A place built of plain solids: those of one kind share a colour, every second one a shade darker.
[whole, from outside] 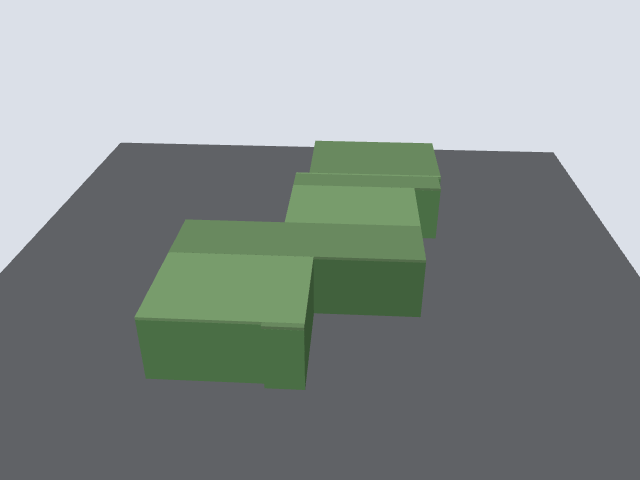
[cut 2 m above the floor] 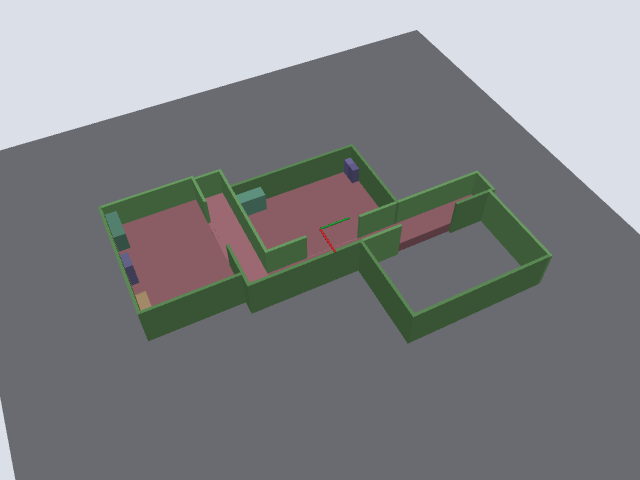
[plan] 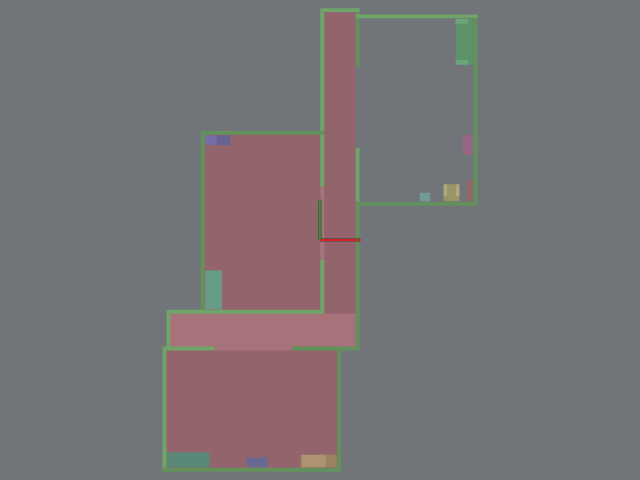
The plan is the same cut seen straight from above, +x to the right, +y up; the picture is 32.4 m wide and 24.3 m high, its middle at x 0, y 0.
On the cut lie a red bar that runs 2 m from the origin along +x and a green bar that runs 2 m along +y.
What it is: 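One storey of an old house, long lived in; a hall and three lower rooms beside it, each open to the hall along a stretch without wall, rail or kerb; a room's floor lies below the hall's by a bare drop, by one riser or not at all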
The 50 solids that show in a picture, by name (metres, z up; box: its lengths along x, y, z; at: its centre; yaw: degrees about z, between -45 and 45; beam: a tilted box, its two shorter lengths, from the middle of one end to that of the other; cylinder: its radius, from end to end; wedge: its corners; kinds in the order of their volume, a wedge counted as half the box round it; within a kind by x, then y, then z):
{
 "floor_1": {"box": [8.65, 5.94, 0.85], "at": [-3.45, -8.56, 0.38]},
 "floor_2": {"box": [3.91, 0.2, 0.85], "at": [-3.39, -5.5, 0.38]},
 "floor_3": {"box": [5.85, 8.86, 0.66], "at": [-2.91, 0.9, 0.28]},
 "floor_4": {"box": [9.38, 1.66, 0.85], "at": [-2.89, -4.56, 0.38]},
 "floor_5": {"box": [0.2, 3.69, 0.66], "at": [0.11, 0.85, 0.28]},
 "floor_6": {"box": [1.59, 15.27, 0.85], "at": [1.01, 3.9, 0.38]},
 "wall_1": {"box": [0.2, 5.94, 3.68], "at": [-7.87, -8.56, 1.79]},
 "wall_2": {"box": [0.2, 1.66, 3.68], "at": [-7.68, -4.56, 1.79]},
 "wall_3": {"box": [2.63, 0.2, 3.68], "at": [-6.66, -5.5, 1.79]},
 "wall_4": {"box": [0.2, 8.86, 3.68], "at": [-5.94, 0.9, 1.79]},
 "wall_5": {"box": [7.99, 0.2, 3.68], "at": [-3.78, -3.63, 1.79]},
 "wall_6": {"box": [9.05, 0.2, 3.68], "at": [-3.45, -11.63, 1.79]},
 "wall_7": {"box": [6.25, 0.2, 3.68], "at": [-2.91, 5.43, 1.79]},
 "wall_8": {"box": [0.2, 2.54, 3.68], "at": [0.11, -2.26, 1.79]},
 "wall_9": {"box": [0.2, 2.63, 3.68], "at": [0.11, 4.01, 1.79]},
 "wall_10": {"box": [0.2, 6.0, 3.68], "at": [0.11, 8.53, 1.79]},
 "wall_11": {"box": [3.44, 0.2, 3.68], "at": [0.28, -5.5, 1.79]},
 "wall_12": {"box": [0.2, 5.94, 3.68], "at": [0.98, -8.56, 1.79]},
 "wall_13": {"box": [1.99, 0.2, 3.68], "at": [1.01, 11.63, 1.79]},
 "wall_14": {"box": [0.2, 7.13, 3.68], "at": [1.9, -1.83, 1.79]},
 "wall_15": {"box": [0.2, 2.74, 3.68], "at": [1.9, 3.3, 1.79]},
 "wall_16": {"box": [0.2, 2.48, 3.68], "at": [1.9, 9.98, 1.79]},
 "wall_17": {"box": [6.17, 0.2, 3.68], "at": [4.89, 1.83, 1.79]},
 "wall_18": {"box": [6.17, 0.2, 3.68], "at": [4.89, 11.32, 1.79]},
 "wall_19": {"box": [0.2, 9.29, 3.68], "at": [7.87, 6.57, 1.79]},
 "roof_1": {"box": [9.05, 6.14, 0.16], "at": [-3.45, -8.66, 3.71]},
 "roof_2": {"box": [9.98, 0.2, 0.16], "at": [-2.98, -5.5, 3.71]},
 "roof_3": {"box": [9.78, 1.86, 0.16], "at": [-2.89, -4.46, 3.71]},
 "roof_4": {"box": [8.04, 5.26, 0.16], "at": [-2.02, -0.9, 3.71]},
 "roof_5": {"box": [14.01, 3.8, 0.16], "at": [0.97, 3.63, 3.71]},
 "roof_6": {"box": [1.99, 0.32, 0.16], "at": [1.01, 11.58, 3.71]},
 "roof_7": {"box": [7.96, 5.89, 0.16], "at": [3.99, 8.47, 3.71]},
 "workbench_1": {"box": [2.17, 0.76, 1.39], "at": [-6.66, -11.12, 1.5]},
 "workbench_2": {"box": [0.85, 1.95, 1.38], "at": [-5.38, -2.52, 1.3]},
 "sofa_1": {"box": [0.64, 0.24, 0.83], "at": [7.18, 8.99, 0.36]},
 "sofa_2": {"box": [0.64, 2.08, 0.51], "at": [7.18, 10.15, 0.21]},
 "sofa_3": {"box": [0.64, 0.24, 0.31], "at": [7.18, 11.07, 0.62]},
 "sofa_4": {"box": [0.24, 2.32, 0.88], "at": [7.62, 10.03, 0.39]},
 "metal_shelving_1": {"box": [1.1, 0.49, 1.75], "at": [-3.18, -11.26, 1.68]},
 "carton_stack_1": {"box": [0.59, 0.5, 1.2], "at": [-5.52, 5.05, 1.21]},
 "carton_stack_2": {"box": [0.69, 0.5, 1.21], "at": [-4.88, 5.05, 1.21]},
 "tv_unit_1": {"box": [0.5, 1.02, 1.21], "at": [7.49, 4.8, 0.56]},
 "bookcase_1": {"box": [0.3, 1.09, 1.89], "at": [7.6, 2.5, 0.89]},
 "desk_1": {"box": [1.22, 0.64, 0.45], "at": [-0.32, -11.18, 1.72]},
 "desk_2": {"box": [0.56, 0.64, 0.52], "at": [0.57, -11.18, 1.06]},
 "armchair_1": {"box": [0.18, 0.61, 0.71], "at": [6.34, 2.52, 0.3]},
 "armchair_2": {"box": [0.81, 0.26, 1.05], "at": [6.66, 2.09, 0.47]},
 "armchair_3": {"box": [0.63, 0.61, 0.51], "at": [6.75, 2.52, 0.2]},
 "armchair_4": {"box": [0.18, 0.61, 0.2], "at": [6.97, 2.52, 0.56]},
 "side_table_1": {"box": [0.54, 0.44, 0.91], "at": [5.32, 2.18, 0.41]}
}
